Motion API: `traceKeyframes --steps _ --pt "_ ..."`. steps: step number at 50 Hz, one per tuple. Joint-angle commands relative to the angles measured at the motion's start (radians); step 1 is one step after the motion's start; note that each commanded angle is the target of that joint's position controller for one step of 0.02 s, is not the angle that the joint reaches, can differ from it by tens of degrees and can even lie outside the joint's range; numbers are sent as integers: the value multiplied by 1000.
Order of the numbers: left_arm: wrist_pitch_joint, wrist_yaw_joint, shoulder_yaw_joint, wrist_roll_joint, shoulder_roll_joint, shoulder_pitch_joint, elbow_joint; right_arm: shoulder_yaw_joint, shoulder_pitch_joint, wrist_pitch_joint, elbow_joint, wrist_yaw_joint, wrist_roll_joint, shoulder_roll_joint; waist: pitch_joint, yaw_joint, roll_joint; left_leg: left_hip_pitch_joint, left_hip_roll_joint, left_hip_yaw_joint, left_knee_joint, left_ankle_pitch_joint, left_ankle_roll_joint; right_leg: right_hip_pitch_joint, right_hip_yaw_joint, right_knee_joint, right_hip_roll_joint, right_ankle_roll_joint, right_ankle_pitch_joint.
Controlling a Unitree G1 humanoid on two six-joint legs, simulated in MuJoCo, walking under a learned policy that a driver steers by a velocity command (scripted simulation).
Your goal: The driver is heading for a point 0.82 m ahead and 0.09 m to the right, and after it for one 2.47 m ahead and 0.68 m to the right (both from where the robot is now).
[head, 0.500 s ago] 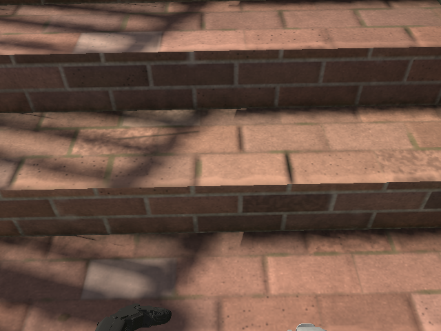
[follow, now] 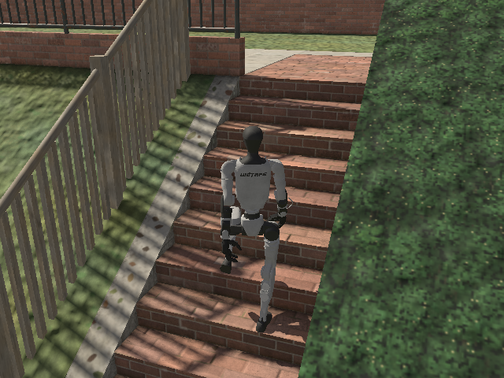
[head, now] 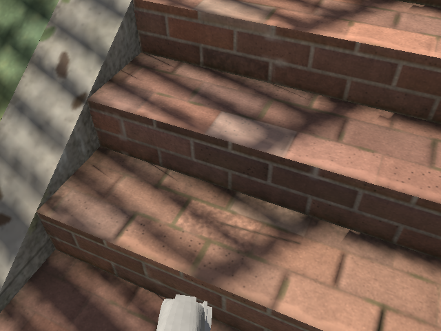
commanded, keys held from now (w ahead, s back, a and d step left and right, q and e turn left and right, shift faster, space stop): w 0.26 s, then w+e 0.72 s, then w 0.02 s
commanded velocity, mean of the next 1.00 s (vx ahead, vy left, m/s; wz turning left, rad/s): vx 0.50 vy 0.00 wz -0.25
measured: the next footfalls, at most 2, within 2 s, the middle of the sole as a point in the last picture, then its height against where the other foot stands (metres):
left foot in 0.24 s outside the picture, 0.18 m higher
right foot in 0.72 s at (306, 277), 0.18 m higher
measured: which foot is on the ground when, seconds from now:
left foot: up 0.00-0.22, down 0.24-0.76, up 0.78-1.00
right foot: down 0.00-0.28, up 0.30-0.70, down 0.72-1.00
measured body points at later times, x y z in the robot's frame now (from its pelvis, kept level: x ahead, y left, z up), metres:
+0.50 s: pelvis +0.29 +0.04 +0.15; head +0.29 +0.02 +0.60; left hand +0.41 +0.27 +0.03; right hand +0.25 -0.20 -0.01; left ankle +0.28 +0.12 -0.55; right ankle +0.31 -0.11 -0.26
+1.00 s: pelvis +0.57 -0.04 +0.33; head +0.56 -0.04 +0.78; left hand +0.53 +0.19 +0.18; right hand +0.62 -0.30 +0.20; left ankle +0.64 +0.12 -0.14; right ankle +0.52 -0.11 -0.37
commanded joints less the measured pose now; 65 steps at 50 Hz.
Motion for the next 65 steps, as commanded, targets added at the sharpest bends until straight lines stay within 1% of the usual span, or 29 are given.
traceKeyframes --steps 1,4,6,9,12,13,14,15,16,17,19,23,31,34,36,37,39,41,43,47,50,52,55,58,61,62,63,64,65 --pt "-12 -1 -16 17 13 121 29 25 -194 6 -136 -9 -2 16 144 -15 -84 -336 45 65 15 -5 70 223 294 -250 -271 -183 284" --pt "-17 -33 -28 31 4 241 93 28 -365 52 -232 -15 3 -4 185 12 -54 -348 100 127 -289 32 37 272 260 -328 -304 -169 398" --pt "-10 -64 -22 -29 15 210 87 43 -559 95 -317 16 -14 35 157 -11 -143 17 150 289 -418 -176 14 22 182 -457 -310 -153 604" --pt "-54 -65 -1 -79 176 160 49 18 -419 87 -286 50 -8 25 75 -136 -236 465 -9 428 -495 -297 -30 -8 58 -329 -294 -160 1574" --pt "-61 -51 62 -92 297 77 23 -4 -189 65 -216 30 -19 -8 1 -230 -331 715 -85 371 -948 -387 -60 258 123 -98 -316 -136 1947" --pt "-67 -59 66 -53 240 81 -8 -25 11 65 -147 7 -20 -85 -166 -240 -217 1140 -32 201 -896 -33 -5 -23 185 144 -263 -98 1817" --pt "-78 43 97 -210 227 39 -115 -61 353 25 -39 -66 4 -92 -241 -320 -142 1425 94 -147 -1076 -289 33 -244 146 570 -121 -54 1461" --pt "-90 63 98 -222 152 -72 -157 -98 326 9 3 -92 9 -199 -238 -292 92 1386 262 -574 -1538 -213 82 -454 228 1073 75 -17 335" --pt "-49 -57 67 -122 18 16 -43 -79 433 3 40 -44 -103 -213 -243 -300 115 1307 270 -620 -1657 -373 -12 -621 693 1365 66 -89 498" --pt "-50 -82 95 -107 72 -115 -104 -94 385 -21 79 -31 -93 -210 1 -256 138 1155 241 -470 -1586 -313 7 -796 666 1608 99 -96 438" --pt "-41 -69 72 -129 49 -193 -161 -67 173 -30 112 -5 -32 -68 -8 -115 -48 1103 264 -308 -1565 -121 32 -953 636 1769 97 -169 316" --pt "31 -33 50 -136 26 -235 -228 -9 -62 -62 81 -1 -57 80 77 90 -95 829 203 125 -1766 -144 -102 -920 512 1665 -29 -234 294" --pt "72 -1 15 -148 141 -757 -483 17 437 -57 210 -6 -158 -43 91 -91 32 1234 204 292 -1933 -33 -100 -1176 363 1402 -84 -224 284" --pt "133 -29 12 -135 77 -771 -508 0 431 -85 163 38 -57 -181 90 -31 183 1156 311 341 -1998 873 26 -735 102 1099 46 -109 -8" --pt "105 -37 47 -142 137 -593 -481 -31 406 -118 156 40 -39 -261 41 31 147 1495 342 409 -1773 1339 -2 -761 90 810 142 -112 -52" --pt "91 -22 59 -152 174 -562 -465 -30 513 -126 188 39 -80 -234 -64 -19 130 1440 321 410 -1665 1501 -41 -571 160 864 139 -163 123" --pt "92 5 90 -151 227 -234 -350 -32 444 -103 172 49 -108 -197 -169 97 52 1053 224 339 -1344 1168 -65 -103 432 602 123 -196 110" --pt "99 26 123 -77 329 -24 -292 -45 312 -63 134 87 -62 -130 -156 134 -213 625 -10 69 -589 33 -142 0 1100 68 -73 -317 -107" --pt "73 33 108 -75 217 -34 -179 -22 188 -67 84 53 -54 -42 19 67 -187 326 -75 -101 -178 60 -89 -118 1063 68 -69 -289 -233" --pt "34 4 53 -96 64 -329 -142 2 151 -48 -1 -1 -63 -37 2 -164 6 164 -29 -30 -13 -60 -56 -243 741 78 -32 -216 279" --pt "-6 7 54 -68 100 -354 -170 -1 105 -36 -28 -12 -35 -71 38 -165 4 311 33 117 -197 -93 -87 -476 522 -18 41 -174 246" --pt "7 22 41 -35 87 -47 -47 35 -24 -40 -78 -10 -33 -7 69 -73 -157 21 7 115 253 -361 -68 -267 693 -32 -62 -218 235" --pt "-14 23 33 -12 93 76 -1 49 -278 -43 -234 -46 -36 -43 56 -28 13 -129 75 94 -218 -322 -55 -13 717 -48 -105 -158 144" --pt "-28 -29 34 -102 122 -114 -133 69 -428 11 -322 -29 -51 41 171 -72 -161 577 78 302 -554 -378 -151 -603 643 -421 -153 -224 220" --pt "-53 -55 92 -171 325 -111 -155 18 -268 40 -291 21 -7 -100 26 -183 -187 812 -113 385 -892 -345 -187 -235 538 -167 -174 -228 1634" --pt "-59 -62 115 -141 335 -93 -130 -11 -44 30 -217 11 -24 -148 -74 -216 -193 930 -105 284 -1035 -315 -152 -71 503 50 -163 -176 1743" --pt "-62 -70 94 -73 185 74 -101 -16 204 20 -125 7 -27 -156 -366 -172 46 1380 50 -98 -1118 -76 21 -296 532 345 -82 -130 1385" --pt "-36 -83 86 -70 107 9 -97 -30 420 32 -56 -12 -64 -194 -335 -293 216 1553 223 -612 -1542 -570 127 -653 561 642 112 -101 419" --pt "-9 -78 118 -111 150 -150 -95 -46 505 19 -17 -33 -90 -228 -126 -364 234 1350 244 -879 -1724 -1087 73 -832 698 1119 152 -98 380"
